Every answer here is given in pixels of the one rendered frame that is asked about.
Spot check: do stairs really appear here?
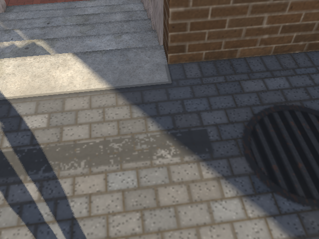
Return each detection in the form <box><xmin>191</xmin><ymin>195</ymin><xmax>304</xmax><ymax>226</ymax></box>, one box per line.
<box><xmin>0</xmin><ymin>0</ymin><xmax>160</xmax><ymax>59</ymax></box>

